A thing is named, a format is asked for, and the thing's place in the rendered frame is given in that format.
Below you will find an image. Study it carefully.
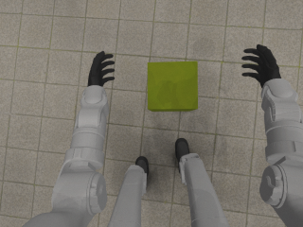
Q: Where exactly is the left robot thigh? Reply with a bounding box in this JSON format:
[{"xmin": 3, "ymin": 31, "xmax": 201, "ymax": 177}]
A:
[{"xmin": 107, "ymin": 169, "xmax": 147, "ymax": 227}]

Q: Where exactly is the robot right upper arm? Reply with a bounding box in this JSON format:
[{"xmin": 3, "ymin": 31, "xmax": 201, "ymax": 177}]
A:
[{"xmin": 259, "ymin": 164, "xmax": 303, "ymax": 227}]

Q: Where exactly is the right robot forearm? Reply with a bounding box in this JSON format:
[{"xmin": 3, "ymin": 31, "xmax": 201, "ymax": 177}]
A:
[{"xmin": 260, "ymin": 79, "xmax": 303, "ymax": 168}]

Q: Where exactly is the robot left upper arm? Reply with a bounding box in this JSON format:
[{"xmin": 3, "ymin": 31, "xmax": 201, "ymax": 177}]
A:
[{"xmin": 22, "ymin": 171, "xmax": 108, "ymax": 227}]

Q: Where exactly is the robot right hand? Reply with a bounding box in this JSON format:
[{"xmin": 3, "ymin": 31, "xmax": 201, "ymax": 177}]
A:
[{"xmin": 241, "ymin": 44, "xmax": 281, "ymax": 88}]

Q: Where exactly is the robot left hand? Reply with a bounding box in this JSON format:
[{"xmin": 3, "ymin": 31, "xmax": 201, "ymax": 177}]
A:
[{"xmin": 87, "ymin": 51, "xmax": 115, "ymax": 87}]

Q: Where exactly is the left robot forearm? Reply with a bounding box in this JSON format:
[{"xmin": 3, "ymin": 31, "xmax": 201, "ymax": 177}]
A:
[{"xmin": 51, "ymin": 85, "xmax": 110, "ymax": 208}]

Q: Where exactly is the left robot shin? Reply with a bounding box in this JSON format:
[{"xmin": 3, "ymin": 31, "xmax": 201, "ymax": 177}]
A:
[{"xmin": 124, "ymin": 165, "xmax": 144, "ymax": 177}]

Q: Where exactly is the carton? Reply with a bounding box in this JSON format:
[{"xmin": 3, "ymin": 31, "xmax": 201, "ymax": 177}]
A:
[{"xmin": 148, "ymin": 61, "xmax": 198, "ymax": 112}]

